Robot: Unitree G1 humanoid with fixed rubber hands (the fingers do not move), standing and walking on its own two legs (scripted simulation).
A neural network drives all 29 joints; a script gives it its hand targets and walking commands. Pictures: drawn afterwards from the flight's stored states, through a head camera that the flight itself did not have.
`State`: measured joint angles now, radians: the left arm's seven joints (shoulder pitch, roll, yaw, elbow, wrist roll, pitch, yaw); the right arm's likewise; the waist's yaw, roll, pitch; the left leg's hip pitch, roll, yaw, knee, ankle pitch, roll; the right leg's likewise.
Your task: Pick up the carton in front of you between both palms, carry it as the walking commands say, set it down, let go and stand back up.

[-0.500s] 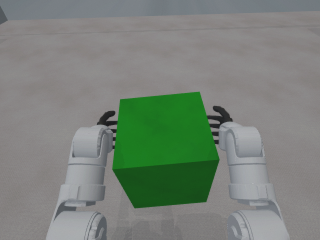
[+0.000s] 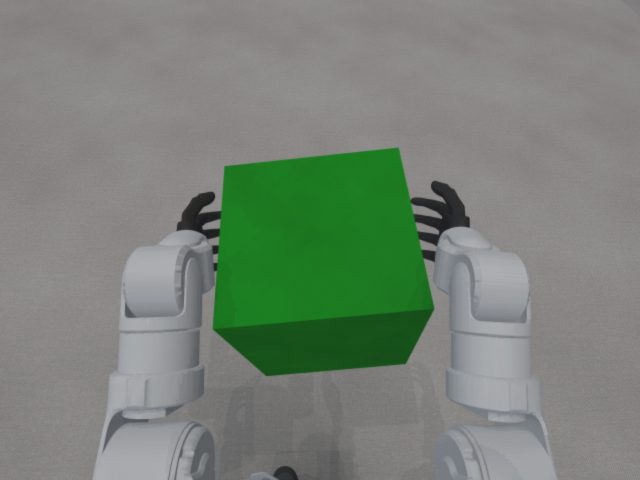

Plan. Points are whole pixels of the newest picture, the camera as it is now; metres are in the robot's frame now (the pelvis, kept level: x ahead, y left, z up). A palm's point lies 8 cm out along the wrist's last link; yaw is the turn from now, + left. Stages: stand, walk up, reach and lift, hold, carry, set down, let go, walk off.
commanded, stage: carry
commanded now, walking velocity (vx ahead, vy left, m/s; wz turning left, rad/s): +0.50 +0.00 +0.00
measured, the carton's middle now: (324, 275) +0.38 -0.01 +0.00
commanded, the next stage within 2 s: none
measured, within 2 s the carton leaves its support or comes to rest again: neither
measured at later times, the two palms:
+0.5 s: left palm (239, 103) +0.63 +0.11 +0.09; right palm (425, 91) +0.66 -0.18 +0.10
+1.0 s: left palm (230, 16) +0.92 +0.15 +0.08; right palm (377, 12) +0.92 -0.13 +0.10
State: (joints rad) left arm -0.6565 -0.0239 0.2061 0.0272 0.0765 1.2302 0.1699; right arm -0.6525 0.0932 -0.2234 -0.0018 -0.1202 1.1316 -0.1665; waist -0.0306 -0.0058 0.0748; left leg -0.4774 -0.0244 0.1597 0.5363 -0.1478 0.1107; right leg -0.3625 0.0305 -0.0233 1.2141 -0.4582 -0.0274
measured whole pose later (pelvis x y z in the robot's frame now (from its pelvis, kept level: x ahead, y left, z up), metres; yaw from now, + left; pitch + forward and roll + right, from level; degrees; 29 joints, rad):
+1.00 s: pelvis +0.65 +0.01 +0.01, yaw -1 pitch +3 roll +0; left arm -0.24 -0.15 0.13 -0.20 0.14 1.29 0.19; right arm -0.26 0.15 -0.11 -0.17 -0.15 1.21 -0.11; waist -0.01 -0.02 -0.10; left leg -0.36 0.03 0.23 0.46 -0.16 0.08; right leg -0.37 -0.06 -0.06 1.14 -0.38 -0.01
